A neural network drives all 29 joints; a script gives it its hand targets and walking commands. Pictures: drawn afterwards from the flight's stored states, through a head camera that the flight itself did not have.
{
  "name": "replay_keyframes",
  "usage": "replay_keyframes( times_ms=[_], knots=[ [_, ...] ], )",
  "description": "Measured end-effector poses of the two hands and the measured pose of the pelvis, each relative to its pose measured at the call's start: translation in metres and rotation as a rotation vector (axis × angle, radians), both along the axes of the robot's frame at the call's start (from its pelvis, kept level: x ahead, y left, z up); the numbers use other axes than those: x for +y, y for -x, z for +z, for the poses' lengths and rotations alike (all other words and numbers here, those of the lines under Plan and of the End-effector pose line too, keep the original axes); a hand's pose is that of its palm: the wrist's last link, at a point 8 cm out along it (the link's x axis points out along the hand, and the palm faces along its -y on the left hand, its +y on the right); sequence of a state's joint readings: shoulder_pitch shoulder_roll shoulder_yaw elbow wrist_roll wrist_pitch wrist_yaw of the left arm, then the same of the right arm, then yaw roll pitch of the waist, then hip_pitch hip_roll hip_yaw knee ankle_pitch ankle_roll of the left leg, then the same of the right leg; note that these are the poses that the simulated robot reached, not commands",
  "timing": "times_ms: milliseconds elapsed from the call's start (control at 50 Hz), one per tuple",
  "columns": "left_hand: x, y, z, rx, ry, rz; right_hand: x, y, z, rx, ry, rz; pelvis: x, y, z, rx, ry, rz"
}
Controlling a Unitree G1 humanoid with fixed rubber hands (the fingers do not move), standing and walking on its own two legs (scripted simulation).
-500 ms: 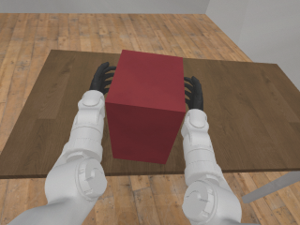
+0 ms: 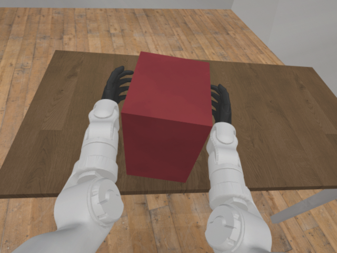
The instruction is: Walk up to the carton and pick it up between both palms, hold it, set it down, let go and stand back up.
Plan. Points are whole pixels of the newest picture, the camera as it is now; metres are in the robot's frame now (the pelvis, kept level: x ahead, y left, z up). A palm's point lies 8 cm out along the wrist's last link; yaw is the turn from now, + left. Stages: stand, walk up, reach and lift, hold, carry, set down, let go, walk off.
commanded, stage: set down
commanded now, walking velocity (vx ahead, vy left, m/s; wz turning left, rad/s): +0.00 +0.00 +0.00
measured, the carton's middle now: (164, 122) +0.44 +0.01 +0.05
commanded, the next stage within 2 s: none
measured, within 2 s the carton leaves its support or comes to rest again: neither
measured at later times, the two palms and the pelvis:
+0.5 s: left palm (111, 99) +0.45 +0.15 +0.11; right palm (221, 118) +0.42 -0.12 +0.11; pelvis +0.00 +0.00 +0.00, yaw -1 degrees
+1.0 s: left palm (98, 95) +0.47 +0.18 +0.10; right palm (222, 113) +0.44 -0.12 +0.10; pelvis -0.01 +0.00 -0.01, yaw +0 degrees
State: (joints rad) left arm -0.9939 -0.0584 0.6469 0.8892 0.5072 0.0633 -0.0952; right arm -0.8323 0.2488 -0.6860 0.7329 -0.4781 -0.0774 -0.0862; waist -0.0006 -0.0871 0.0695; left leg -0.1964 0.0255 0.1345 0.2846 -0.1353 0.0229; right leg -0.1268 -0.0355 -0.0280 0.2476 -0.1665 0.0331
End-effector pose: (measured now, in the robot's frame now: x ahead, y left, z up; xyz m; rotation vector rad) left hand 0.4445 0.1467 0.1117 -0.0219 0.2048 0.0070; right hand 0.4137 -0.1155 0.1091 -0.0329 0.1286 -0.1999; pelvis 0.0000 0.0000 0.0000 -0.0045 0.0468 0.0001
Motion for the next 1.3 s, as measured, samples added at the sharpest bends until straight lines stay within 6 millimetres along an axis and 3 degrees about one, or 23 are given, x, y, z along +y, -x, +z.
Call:
replay_keyframes(
  times_ms=[480,660,780,900,1020,1300],
  knots=[
    [0.000,-0.002,-0.002,-0.014,0.004,-0.005,-0.001,-0.002,0.001,0.002,0.019,0.012,-0.002,0.001,0.000,-0.016,-0.002,-0.007],
    [0.001,-0.009,-0.015,0.013,-0.020,-0.007,-0.003,-0.011,-0.005,0.046,0.026,0.043,-0.002,0.003,-0.001,0.038,0.002,-0.019],
    [0.006,-0.017,-0.024,0.042,-0.048,-0.001,0.000,-0.022,-0.013,0.097,0.002,0.048,-0.001,0.004,-0.005,0.131,0.011,-0.018],
    [0.024,-0.022,-0.022,0.063,-0.067,0.035,-0.002,-0.027,-0.018,0.150,-0.010,0.042,-0.001,0.004,-0.009,0.197,0.024,-0.009],
    [0.037,-0.022,-0.008,0.052,-0.080,0.050,-0.011,-0.028,-0.005,0.144,-0.027,0.020,-0.002,0.007,-0.012,0.220,0.034,0.003],
    [0.037,-0.010,0.022,0.043,-0.087,0.053,-0.019,-0.020,0.035,0.148,-0.037,0.017,-0.009,0.028,-0.016,0.210,0.028,0.012]
  ],
)
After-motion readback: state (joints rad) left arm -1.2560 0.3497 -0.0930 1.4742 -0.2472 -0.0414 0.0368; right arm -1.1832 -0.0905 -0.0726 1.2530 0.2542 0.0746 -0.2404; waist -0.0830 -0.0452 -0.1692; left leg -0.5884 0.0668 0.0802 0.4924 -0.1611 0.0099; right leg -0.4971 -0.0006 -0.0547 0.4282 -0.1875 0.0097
